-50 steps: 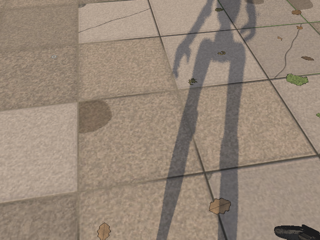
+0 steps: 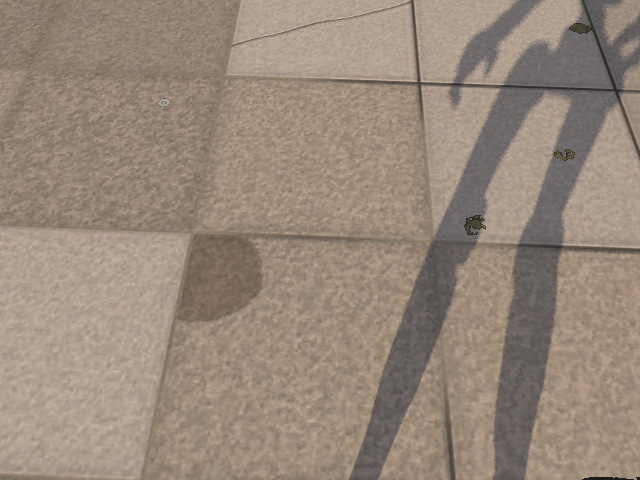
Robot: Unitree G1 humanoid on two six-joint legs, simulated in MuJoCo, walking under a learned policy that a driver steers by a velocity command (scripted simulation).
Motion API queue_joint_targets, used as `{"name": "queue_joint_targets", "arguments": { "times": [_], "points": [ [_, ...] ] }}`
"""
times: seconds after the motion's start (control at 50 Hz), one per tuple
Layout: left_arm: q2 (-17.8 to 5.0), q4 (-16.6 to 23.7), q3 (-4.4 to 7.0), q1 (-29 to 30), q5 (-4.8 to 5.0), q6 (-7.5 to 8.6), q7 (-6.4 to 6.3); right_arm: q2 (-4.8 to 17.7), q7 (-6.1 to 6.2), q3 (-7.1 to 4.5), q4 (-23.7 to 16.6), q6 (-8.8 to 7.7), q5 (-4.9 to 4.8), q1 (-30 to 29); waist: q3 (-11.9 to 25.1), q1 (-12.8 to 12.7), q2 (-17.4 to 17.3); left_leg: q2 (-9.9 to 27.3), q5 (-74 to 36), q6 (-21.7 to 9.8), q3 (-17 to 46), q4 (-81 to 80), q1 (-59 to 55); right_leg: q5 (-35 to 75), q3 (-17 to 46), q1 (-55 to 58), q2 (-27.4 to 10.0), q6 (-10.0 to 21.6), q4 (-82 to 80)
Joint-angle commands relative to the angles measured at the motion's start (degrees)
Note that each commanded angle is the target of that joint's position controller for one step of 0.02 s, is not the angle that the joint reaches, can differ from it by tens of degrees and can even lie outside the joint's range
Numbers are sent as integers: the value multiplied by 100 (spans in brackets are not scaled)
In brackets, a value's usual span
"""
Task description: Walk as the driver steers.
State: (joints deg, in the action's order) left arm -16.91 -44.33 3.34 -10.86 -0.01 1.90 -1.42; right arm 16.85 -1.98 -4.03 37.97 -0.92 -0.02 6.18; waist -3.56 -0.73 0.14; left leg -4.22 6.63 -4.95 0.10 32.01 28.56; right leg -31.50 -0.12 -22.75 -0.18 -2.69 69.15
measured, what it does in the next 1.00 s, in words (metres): walks ahead, turning left: right foot, then left foot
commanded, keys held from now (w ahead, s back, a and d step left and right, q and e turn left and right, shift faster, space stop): q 0.20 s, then w+q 0.70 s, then e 0.10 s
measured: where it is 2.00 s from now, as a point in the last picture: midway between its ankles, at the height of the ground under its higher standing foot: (201, 472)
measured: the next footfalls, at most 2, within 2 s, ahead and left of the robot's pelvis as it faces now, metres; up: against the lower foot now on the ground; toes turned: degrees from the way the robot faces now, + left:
right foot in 0.34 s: +0.14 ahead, -0.15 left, +0.00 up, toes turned +17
left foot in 0.84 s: +0.25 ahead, +0.22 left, +0.00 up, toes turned +33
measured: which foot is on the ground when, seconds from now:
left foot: down 0.00-0.34, up 0.36-0.82, down 0.84-1.00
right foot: up 0.00-0.32, down 0.34-0.84, up 0.86-1.00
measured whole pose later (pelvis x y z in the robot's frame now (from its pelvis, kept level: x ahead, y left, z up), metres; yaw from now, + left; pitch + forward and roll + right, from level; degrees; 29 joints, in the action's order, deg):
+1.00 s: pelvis +0.25 +0.12 +0.01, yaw +35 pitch +2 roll +0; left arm -18.1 -43.0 3.2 -14.6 0.4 5.8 -0.1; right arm 15.9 -1.5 -3.5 37.2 -2.1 -0.2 12.8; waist -2.8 -1.0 1.9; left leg -4.6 11.5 -4.3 -0.3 26.9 17.4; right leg -19.8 0.6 -29.7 -6.1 -1.5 67.8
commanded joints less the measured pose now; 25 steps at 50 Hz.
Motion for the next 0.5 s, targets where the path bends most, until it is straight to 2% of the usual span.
{"name": "queue_joint_targets", "arguments": {
  "times": [0.02, 0.06, 0.08, 0.12, 0.18, 0.26, 0.28, 0.32, 0.34, 0.36, 0.38, 0.4, 0.42, 0.44, 0.46, 0.5],
  "points": [
    [-747, 426, 177, -114, -62, -43, -102, 712, 136, -213, -416, 26, -104, 255, 1226, 86, -68, 1649, -1391, -1156, 2241, -1232, -1992, 455, 596, -1436, -301, -21, 89],
    [-624, 437, 167, -213, -81, -131, -117, 790, 179, -241, -492, 82, 31, 121, 1078, -93, -417, 1369, -1267, -1052, 2060, -1393, -1244, 687, 471, -885, -170, -44, -472],
    [-536, 421, 142, -251, -83, -137, -127, 845, 210, -264, -508, 94, 52, 124, 1116, -106, -494, 1304, -1382, -1045, 1980, -1390, -1136, 729, 434, -769, -111, -82, -773],
    [-451, 426, 108, -166, -86, -146, -143, 952, 286, -311, -523, 128, 20, 175, 1247, -60, -510, 1244, -1162, -998, 2002, -1355, -1118, 927, 466, -668, -40, -158, -1280],
    [-436, 477, 96, 62, -58, -171, -117, 975, 370, -330, -584, 222, -30, 109, 1244, 26, -642, 1090, 102, -813, 2172, -1412, -951, 1347, 541, -477, 34, -197, -1847],
    [-504, 577, 118, 192, -1, -81, -27, 954, 375, -318, -623, 289, -55, 168, 1205, 112, -995, 1000, 2007, -683, 2634, -1552, -852, 1286, 445, -41, 165, -87, -2695],
    [-514, 583, 131, 147, 22, -39, 2, 937, 366, -308, -620, 293, -68, 213, 1179, 88, -1044, 990, 2338, -655, 2748, -1539, -812, 1199, 386, 181, 213, -15, -2995],
    [-491, 457, 174, -269, 65, 44, 46, 840, 373, -267, -617, 314, -115, 197, 1014, -191, -953, 744, 2939, -422, 2724, -1337, -322, 1508, 242, 1146, 204, 223, -4124],
    [-732, 367, 256, -674, 24, 71, 18, 639, 378, -208, -642, 303, -131, 201, 945, -358, -541, 417, 3198, -103, 2376, -618, 432, 1145, 754, 1946, -446, 497, -4703],
    [-1151, 322, 338, -990, -100, 58, -14, 165, 370, -104, -678, 265, -140, 350, 1030, -281, 708, -336, 2988, 255, 1101, 1258, 1352, -112, 2279, 2517, -1784, 978, -5202],
    [-1471, 347, 430, -801, -289, 113, 73, 492, 324, -173, -1004, 120, -134, 8, 425, -202, 1559, -129, 2369, 271, 968, 2072, 2322, -1149, 3947, 1886, -2410, 1558, -5874],
    [-1157, 526, 367, -366, -229, 171, 32, 850, 302, -273, -919, 71, -95, 6, 127, -66, 1159, 146, 1793, 312, 1121, 2565, 2360, -1133, 3534, 1692, -2239, 1497, -5879],
    [-885, 568, 298, -145, -109, 189, -23, 918, 274, -322, -749, 83, -79, 228, 109, 36, 1009, 186, 1365, 407, 1000, 2794, 2313, -692, 2886, 1728, -1918, 1229, -5853],
    [-753, 609, 252, -101, -36, 185, -53, 850, 265, -323, -602, 108, -47, 452, 243, 74, 901, 247, 1115, 515, 834, 3073, 2167, -284, 2387, 1831, -1682, 1032, -5820],
    [-695, 558, 222, -210, -12, 195, -79, 729, 226, -300, -577, 103, -37, 453, 139, 8, 854, 314, 824, 596, 732, 3334, 2159, 152, 1986, 1756, -1583, 994, -5896],
    [-645, 491, 197, -481, -72, 247, -83, 508, 186, -245, -594, 72, -72, 348, 96, -100, 782, 415, 408, 669, 544, 3599, 2066, 743, 1303, 1677, -1421, 955, -6000]
  ]
}}
Over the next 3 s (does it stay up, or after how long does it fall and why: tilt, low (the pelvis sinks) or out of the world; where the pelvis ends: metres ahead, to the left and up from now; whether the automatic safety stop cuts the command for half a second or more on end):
stays up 0.70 0.18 0.01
